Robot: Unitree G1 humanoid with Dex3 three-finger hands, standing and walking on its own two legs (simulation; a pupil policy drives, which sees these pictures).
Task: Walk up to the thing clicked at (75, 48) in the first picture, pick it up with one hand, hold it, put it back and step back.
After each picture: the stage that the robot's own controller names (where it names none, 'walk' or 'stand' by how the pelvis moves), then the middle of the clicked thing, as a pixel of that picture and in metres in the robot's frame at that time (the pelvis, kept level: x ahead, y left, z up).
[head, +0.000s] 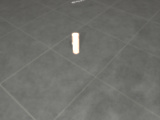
stand; (75, 43) +1.38 +0.09 -0.65
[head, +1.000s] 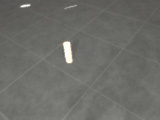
walk; (68, 52) +1.25 +0.26 -0.65
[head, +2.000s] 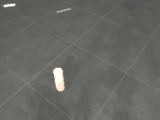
walk; (59, 80) +0.79 +0.23 -0.63
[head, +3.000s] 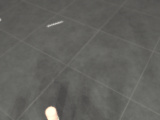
walk; (53, 118) +0.47 +0.22 -0.63
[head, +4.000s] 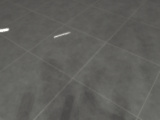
stand; out of the picture +0.39 +0.20 -0.65
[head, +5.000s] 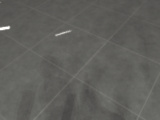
stand; out of the picture +0.39 +0.19 -0.66
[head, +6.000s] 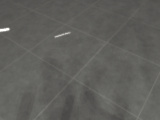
stand; out of the picture +0.39 +0.20 -0.66
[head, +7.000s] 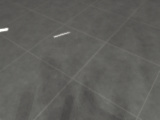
stand; out of the picture +0.38 +0.20 -0.66
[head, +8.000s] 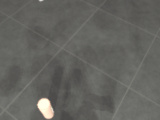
go down; (46, 109) +0.41 +0.21 -0.58
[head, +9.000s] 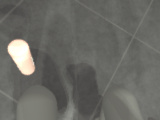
go down; (23, 59) +0.46 +0.26 -0.26
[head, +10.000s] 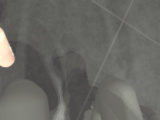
close in; (0, 49) +0.44 +0.28 -0.21
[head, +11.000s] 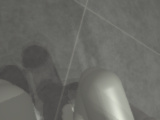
close; out of the picture +0.42 +0.31 -0.15
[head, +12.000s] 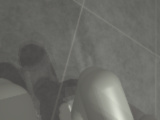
lift; out of the picture +0.40 +0.31 -0.16
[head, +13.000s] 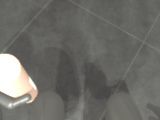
lift; (18, 84) +0.32 +0.22 -0.01
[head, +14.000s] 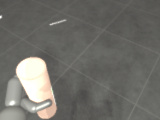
hold; (40, 92) +0.31 +0.15 +0.05
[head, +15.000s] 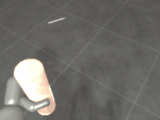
hold; (39, 91) +0.32 +0.16 +0.04
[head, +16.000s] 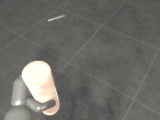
crouch; (44, 92) +0.32 +0.14 +0.03
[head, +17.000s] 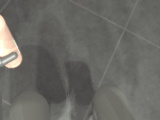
crouch; (3, 46) +0.45 +0.22 -0.05
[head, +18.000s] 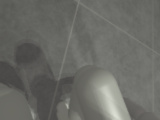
lower; out of the picture +0.41 +0.32 -0.16
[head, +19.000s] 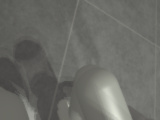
lower; out of the picture +0.42 +0.31 -0.16
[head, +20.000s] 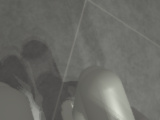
lower; out of the picture +0.41 +0.31 -0.16
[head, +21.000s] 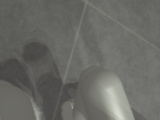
lower; out of the picture +0.40 +0.31 -0.16
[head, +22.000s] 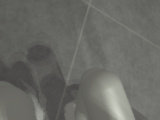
draw back; out of the picture +0.40 +0.27 -0.15
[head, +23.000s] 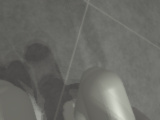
rise; out of the picture +0.40 +0.28 -0.16
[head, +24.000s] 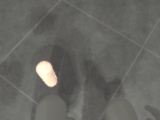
walk; (48, 75) +0.44 +0.20 -0.37
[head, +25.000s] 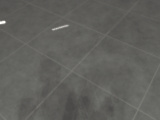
stand; out of the picture +0.38 +0.16 -0.60
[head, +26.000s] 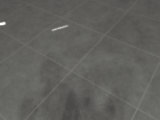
stand; out of the picture +0.39 +0.17 -0.60
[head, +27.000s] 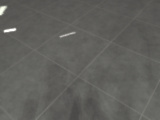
stand; out of the picture +0.40 +0.15 -0.65
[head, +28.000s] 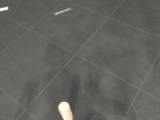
walk; (66, 112) +0.44 +0.17 -0.63
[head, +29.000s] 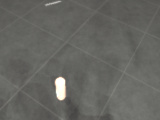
walk; (60, 89) +0.63 +0.14 -0.64
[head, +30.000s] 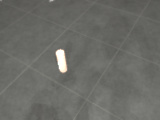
stand; (61, 61) +0.95 +0.25 -0.63
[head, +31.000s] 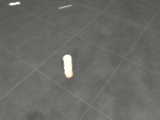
stand; (68, 66) +0.98 +0.17 -0.65
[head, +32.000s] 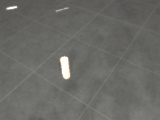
stand; (65, 68) +0.99 +0.19 -0.66
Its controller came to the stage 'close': yes
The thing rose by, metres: 0.68
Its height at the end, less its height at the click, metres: +0.00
